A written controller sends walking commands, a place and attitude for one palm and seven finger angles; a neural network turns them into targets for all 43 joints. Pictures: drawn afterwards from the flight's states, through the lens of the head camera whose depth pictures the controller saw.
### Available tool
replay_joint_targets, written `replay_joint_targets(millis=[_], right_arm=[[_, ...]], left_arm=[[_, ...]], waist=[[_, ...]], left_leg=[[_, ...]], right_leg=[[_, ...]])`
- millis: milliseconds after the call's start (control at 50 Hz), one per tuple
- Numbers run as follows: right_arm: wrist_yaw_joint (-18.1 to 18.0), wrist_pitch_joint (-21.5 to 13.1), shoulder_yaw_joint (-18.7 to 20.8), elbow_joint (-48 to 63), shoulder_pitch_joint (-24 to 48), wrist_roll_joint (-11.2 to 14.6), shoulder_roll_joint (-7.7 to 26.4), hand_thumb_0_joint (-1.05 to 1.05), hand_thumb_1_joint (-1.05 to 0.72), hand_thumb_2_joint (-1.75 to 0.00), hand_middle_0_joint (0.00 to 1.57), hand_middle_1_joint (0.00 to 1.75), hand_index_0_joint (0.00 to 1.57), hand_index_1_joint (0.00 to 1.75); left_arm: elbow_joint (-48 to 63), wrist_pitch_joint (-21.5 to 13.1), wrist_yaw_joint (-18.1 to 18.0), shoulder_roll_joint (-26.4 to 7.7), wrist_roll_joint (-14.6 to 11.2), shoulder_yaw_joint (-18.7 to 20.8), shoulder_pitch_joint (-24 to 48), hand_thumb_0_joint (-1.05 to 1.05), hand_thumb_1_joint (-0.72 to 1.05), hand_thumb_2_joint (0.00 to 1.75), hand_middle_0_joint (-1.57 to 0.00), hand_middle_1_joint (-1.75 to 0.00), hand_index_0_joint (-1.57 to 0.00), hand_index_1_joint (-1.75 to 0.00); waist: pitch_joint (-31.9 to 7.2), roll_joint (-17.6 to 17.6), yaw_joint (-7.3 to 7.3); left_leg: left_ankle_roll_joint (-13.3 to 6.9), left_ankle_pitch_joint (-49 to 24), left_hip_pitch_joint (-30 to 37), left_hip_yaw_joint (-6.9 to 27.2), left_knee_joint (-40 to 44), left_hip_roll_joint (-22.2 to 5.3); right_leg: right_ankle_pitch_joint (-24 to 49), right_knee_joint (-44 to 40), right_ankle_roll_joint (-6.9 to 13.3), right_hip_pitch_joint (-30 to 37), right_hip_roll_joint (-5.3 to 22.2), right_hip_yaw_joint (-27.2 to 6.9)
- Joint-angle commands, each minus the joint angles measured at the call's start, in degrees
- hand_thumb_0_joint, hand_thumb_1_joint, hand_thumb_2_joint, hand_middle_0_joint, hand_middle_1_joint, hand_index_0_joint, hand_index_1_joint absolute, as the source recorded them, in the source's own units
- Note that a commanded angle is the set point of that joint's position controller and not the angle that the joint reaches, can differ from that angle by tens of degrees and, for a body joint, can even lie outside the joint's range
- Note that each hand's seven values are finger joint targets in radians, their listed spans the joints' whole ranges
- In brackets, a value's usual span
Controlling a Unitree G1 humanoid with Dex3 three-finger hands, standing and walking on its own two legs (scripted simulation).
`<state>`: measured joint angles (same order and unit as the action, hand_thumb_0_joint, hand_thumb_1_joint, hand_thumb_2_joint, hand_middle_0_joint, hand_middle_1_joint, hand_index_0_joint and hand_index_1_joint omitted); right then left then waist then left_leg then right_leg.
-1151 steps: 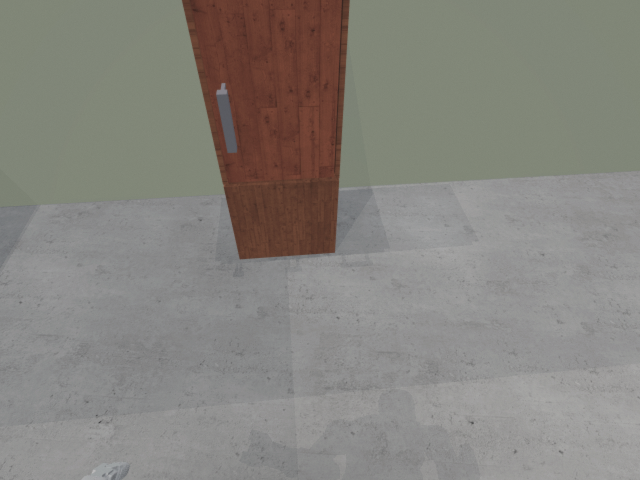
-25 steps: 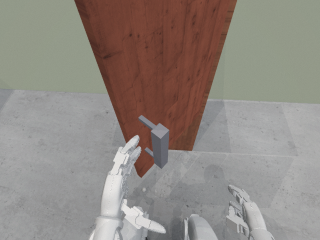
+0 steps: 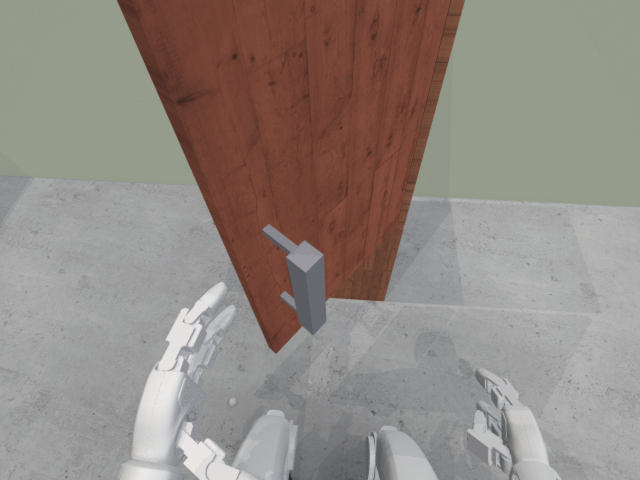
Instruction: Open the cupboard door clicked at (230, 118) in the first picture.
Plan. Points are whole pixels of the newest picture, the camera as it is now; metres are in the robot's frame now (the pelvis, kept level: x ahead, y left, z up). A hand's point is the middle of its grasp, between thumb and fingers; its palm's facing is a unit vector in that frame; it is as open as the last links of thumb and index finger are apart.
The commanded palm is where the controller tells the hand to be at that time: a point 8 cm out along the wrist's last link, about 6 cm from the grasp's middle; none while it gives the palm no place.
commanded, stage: draw the hand back to the body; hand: left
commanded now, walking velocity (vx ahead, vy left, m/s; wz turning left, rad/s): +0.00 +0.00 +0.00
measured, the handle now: (295, 282) +0.34 +0.05 +0.04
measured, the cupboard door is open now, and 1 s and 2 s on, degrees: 53 53 53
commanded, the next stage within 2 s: step back with the hand held close in 1.48 s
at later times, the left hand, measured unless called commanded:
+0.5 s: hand (101, 387) +0.19 +0.18 +0.16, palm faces +0.03 -0.98 -0.20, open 15.8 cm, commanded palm +0.16 +0.24 +0.18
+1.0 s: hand out of the picture +0.22 +0.28 +0.27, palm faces +0.38 -0.83 -0.40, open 10.3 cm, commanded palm +0.17 +0.32 +0.30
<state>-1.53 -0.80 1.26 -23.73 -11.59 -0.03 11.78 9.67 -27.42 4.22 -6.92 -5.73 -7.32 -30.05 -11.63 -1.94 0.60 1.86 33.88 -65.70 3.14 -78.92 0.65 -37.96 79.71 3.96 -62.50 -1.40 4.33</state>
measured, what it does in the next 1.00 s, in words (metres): rises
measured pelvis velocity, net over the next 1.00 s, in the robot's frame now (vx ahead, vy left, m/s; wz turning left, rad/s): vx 0.04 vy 0.04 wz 0.00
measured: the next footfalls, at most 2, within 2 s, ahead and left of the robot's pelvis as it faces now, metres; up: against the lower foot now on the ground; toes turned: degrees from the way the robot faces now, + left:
none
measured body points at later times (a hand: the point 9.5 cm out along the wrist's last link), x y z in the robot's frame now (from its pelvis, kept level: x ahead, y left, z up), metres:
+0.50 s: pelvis +0.02 +0.02 +0.08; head +0.03 +0.01 +0.53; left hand +0.19 +0.23 +0.17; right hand +0.20 -0.21 +0.01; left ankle +0.03 +0.14 -0.60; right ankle +0.00 -0.08 -0.60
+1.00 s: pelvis +0.04 +0.04 +0.13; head +0.01 +0.02 +0.58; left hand +0.19 +0.32 +0.30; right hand +0.23 -0.17 +0.06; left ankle +0.04 +0.14 -0.60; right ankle +0.00 -0.08 -0.60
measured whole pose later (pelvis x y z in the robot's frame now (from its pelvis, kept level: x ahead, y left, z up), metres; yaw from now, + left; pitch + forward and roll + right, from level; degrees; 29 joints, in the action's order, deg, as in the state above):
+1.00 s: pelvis +0.04 +0.04 +0.13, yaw +0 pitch -2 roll -1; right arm -5.5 -5.0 -4.1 -31.6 -12.8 0.8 12.2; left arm 25.9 -1.3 -7.7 -19.7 -3.5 13.8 -31.3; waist -3.0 -3.8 3.1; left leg -1.7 18.4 -13.7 1.6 -33.9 2.2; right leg -20.3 31.9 0.1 -9.8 0.1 1.7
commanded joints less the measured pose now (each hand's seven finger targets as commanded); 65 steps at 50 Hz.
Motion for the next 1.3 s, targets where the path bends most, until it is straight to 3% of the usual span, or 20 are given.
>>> replay_joint_targets(millis=[0,60,220,280,380,400,420,440,480,580,660,720,760,820,860,980,1060,1160,1240,1280], right_arm=[[-0.8,-1.8,2.0,11.4,1.7,1.2,4.5,0.00,-0.90,-0.90,0.20,0.30,0.20,0.30],[-1.6,-1.1,1.6,11.5,1.6,1.7,4.7,0.00,-0.90,-0.90,0.20,0.30,0.20,0.30],[-2.6,-1.8,0.9,11.9,0.9,2.0,5.9,0.00,-0.90,-0.90,0.20,0.30,0.20,0.30],[-2.6,-2.4,0.7,12.3,0.7,2.3,6.0,0.00,-0.90,-0.90,0.20,0.30,0.20,0.30],[-2.7,-3.2,0.6,12.1,0.8,2.8,6.0,0.00,-0.90,-0.90,0.20,0.30,0.20,0.30],[-4.8,-1.2,0.5,12.9,0.6,2.8,6.2,0.00,-0.90,-0.90,0.20,0.30,0.20,0.30],[-5.5,-0.8,-0.4,14.1,0.4,2.6,5.1,0.00,-0.90,-0.90,0.20,0.30,0.20,0.30],[-5.9,-0.3,-0.6,13.1,-0.1,2.4,5.1,0.00,-0.90,-0.90,0.20,0.30,0.20,0.30],[-6.5,0.3,-1.0,12.2,0.4,2.2,5.4,0.00,-0.90,-0.90,0.20,0.30,0.20,0.30],[-7.0,-1.5,-2.2,10.2,1.1,1.9,6.2,0.00,-0.90,-0.90,0.20,0.30,0.20,0.30],[-6.4,-3.7,-2.7,7.8,2.4,1.6,6.5,0.00,-0.90,-0.90,0.20,0.30,0.20,0.30],[-5.8,-5.0,-2.9,6.2,3.5,1.6,6.3,0.00,-0.90,-0.90,0.20,0.30,0.20,0.30],[-5.4,-5.8,-2.9,5.0,4.4,1.3,6.4,0.00,-0.90,-0.90,0.20,0.30,0.20,0.30],[-5.1,-6.3,-2.9,3.7,5.3,1.3,6.1,0.00,-0.90,-0.90,0.20,0.30,0.20,0.30],[-4.8,-6.8,-2.8,2.9,5.9,1.1,6.4,0.00,-0.90,-0.90,0.20,0.30,0.20,0.30],[-4.4,-7.7,-2.5,0.6,7.3,0.9,6.4,0.00,-0.90,-0.90,0.20,0.30,0.20,0.30],[-4.3,-8.1,-2.1,-0.8,7.9,0.6,6.6,0.00,-0.90,-0.90,0.20,0.30,0.20,0.30],[-3.5,-7.4,-1.3,-1.8,8.2,0.5,6.9,0.00,-0.90,-0.90,0.20,0.30,0.20,0.30],[-3.8,-7.3,-0.9,-1.5,8.6,0.4,7.0,0.00,-0.90,-0.90,0.20,0.30,0.20,0.30],[-4.0,-7.3,-1.1,-1.6,9.0,0.4,6.6,0.00,-0.90,-0.90,0.20,0.30,0.20,0.30]], left_arm=[[18.3,-1.3,-0.6,-4.9,-1.4,4.2,-5.3,0.00,-0.50,0.30,-0.15,-0.30,-0.15,-0.30],[16.8,1.7,-0.4,-4.7,-2.5,5.1,-5.7,0.00,-0.50,0.30,-0.15,-0.30,-0.15,-0.30],[19.0,3.2,2.2,-7.9,-4.7,8.2,-5.3,0.00,-0.50,0.30,-0.15,-0.30,-0.15,-0.30],[21.8,3.2,2.4,-9.0,-5.7,9.4,-5.7,0.00,-0.50,0.30,-0.15,-0.30,-0.15,-0.30],[22.9,5.3,3.3,-10.0,-7.2,11.6,-7.4,0.00,-0.32,0.37,-0.16,-0.30,-0.16,-0.30],[24.1,11.6,-3.0,-18.8,0.3,13.8,-11.8,0.00,-0.29,0.39,-0.16,-0.30,-0.16,-0.30],[27.8,15.1,-5.6,-14.4,1.0,11.3,-11.9,0.00,-0.26,0.40,-0.16,-0.30,-0.16,-0.30],[27.0,17.8,-7.3,-13.6,1.7,10.9,-12.4,0.00,-0.22,0.42,-0.16,-0.30,-0.16,-0.30],[26.5,21.2,-9.3,-14.3,2.5,12.1,-11.2,0.00,-0.15,0.45,-0.16,-0.30,-0.16,-0.30],[28.1,23.8,-12.0,-16.3,3.4,14.1,-5.5,0.00,0.02,0.52,-0.17,-0.30,-0.17,-0.30],[28.1,24.1,-12.9,-18.1,3.5,17.0,-3.5,0.00,0.17,0.58,-0.17,-0.30,-0.17,-0.30],[27.9,23.8,-12.9,-17.9,3.3,18.4,-2.3,0.00,0.27,0.63,-0.18,-0.30,-0.18,-0.30],[27.6,23.6,-13.1,-19.7,3.2,21.2,-1.7,0.00,0.34,0.66,-0.18,-0.30,-0.18,-0.30],[27.3,23.2,-12.8,-19.9,2.6,23.6,-0.8,0.00,0.44,0.70,-0.18,-0.30,-0.18,-0.30],[28.7,22.7,-12.8,-21.3,2.6,25.6,1.1,0.00,0.51,0.74,-0.19,-0.30,-0.19,-0.30],[27.8,21.9,-12.7,-22.6,1.7,30.1,4.6,0.00,0.73,0.82,-0.19,-0.30,-0.19,-0.30],[28.0,20.9,-12.9,-25.3,1.4,34.5,7.5,0.00,0.87,0.88,-0.20,-0.30,-0.20,-0.30],[22.3,21.4,-11.6,-19.9,1.0,30.5,4.4,0.00,0.90,0.90,-0.20,-0.30,-0.20,-0.30],[26.8,20.6,-11.8,-23.4,1.3,32.8,6.5,0.00,0.90,0.90,-0.20,-0.30,-0.20,-0.30],[27.8,20.6,-11.9,-24.0,1.4,33.2,7.2,0.00,0.90,0.90,-0.20,-0.30,-0.20,-0.30]], waist=[[-15.8,2.8,-0.06],[-10.9,6.9,-1.36],[-5.1,3.7,-1.61],[-4.8,-0.4,-0.86],[-3.0,0.1,-0.76],[-6.0,-1.8,3.02],[-3.6,-2.5,1.32],[-1.8,-2.2,0.97],[0.5,1.5,0.55],[2.1,-1.5,0.50],[3.0,-0.4,1.20],[5.6,-1.0,1.34],[6.1,-2.0,1.94],[7.0,0.1,2.14],[6.1,-2.4,2.48],[8.4,-0.7,2.69],[7.6,-2.7,3.22],[10.3,0.5,2.79],[6.7,-0.1,3.09],[7.0,-1.8,3.14]], left_leg=[[-3.5,-15.6,14.6,-1.8,12.0,1.1],[-3.6,-12.4,14.1,-1.4,14.3,1.1],[-3.8,-11.5,20.9,-1.0,20.6,1.0],[-3.8,-12.6,24.9,-0.8,23.5,0.9],[-3.8,-14.3,28.7,-0.4,27.1,0.6],[-3.6,-16.3,32.0,-1.1,31.4,-0.3],[-3.8,-17.6,33.4,-1.4,32.3,-0.1],[-3.9,-18.1,34.1,-1.4,32.9,-0.3],[-4.1,-19.2,35.2,-1.1,34.5,-0.5],[-4.0,-21.0,42.2,0.1,39.6,-0.8],[-3.8,-22.5,45.7,0.9,43.2,-0.7],[-3.5,-23.4,48.1,0.9,45.7,-0.8],[-3.2,-25.0,49.0,1.1,47.3,-0.8],[-3.1,-27.8,51.3,0.5,48.9,-1.0],[-2.9,-29.9,53.0,0.5,50.0,-0.9],[-2.7,-30.1,55.8,0.1,53.5,-1.2],[-2.7,-30.9,57.2,-0.4,54.6,-0.9],[-3.0,-32.7,58.0,-1.0,55.7,-0.9],[-3.5,-32.9,59.8,-1.7,55.9,-0.5],[-3.3,-32.5,59.8,-1.8,56.0,-0.4]], right_leg=[[24.3,-19.5,-3.6,18.9,1.4,-6.7],[19.6,-23.7,-4.2,20.2,1.4,-7.0],[14.8,-28.7,-3.6,21.3,0.7,-4.8],[14.7,-29.3,-3.0,22.4,0.1,-2.9],[17.1,-31.8,-3.1,25.3,-0.3,-1.7],[18.8,-35.1,-2.1,29.0,1.9,-5.0],[20.2,-36.1,-2.3,29.8,2.1,-4.0],[21.2,-36.8,-2.6,30.6,2.2,-3.3],[21.8,-38.8,-2.9,32.3,1.8,-2.5],[22.1,-42.6,-2.6,35.9,1.7,-1.7],[23.3,-45.4,-2.4,40.3,1.8,-1.3],[24.2,-47.2,-2.5,41.8,1.7,-1.1],[25.6,-48.6,-2.3,44.5,1.8,-1.2],[28.6,-50.2,-2.5,46.8,1.6,-1.1],[29.9,-51.3,-2.4,49.2,1.6,-1.2],[30.9,-54.5,-2.6,51.8,1.4,-1.3],[32.3,-56.1,-2.3,54.3,1.3,-1.6],[34.3,-57.6,-2.8,54.5,1.3,-1.3],[35.6,-58.1,-3.0,56.1,1.5,-2.0],[35.4,-58.4,-3.0,56.4,1.6,-2.2]])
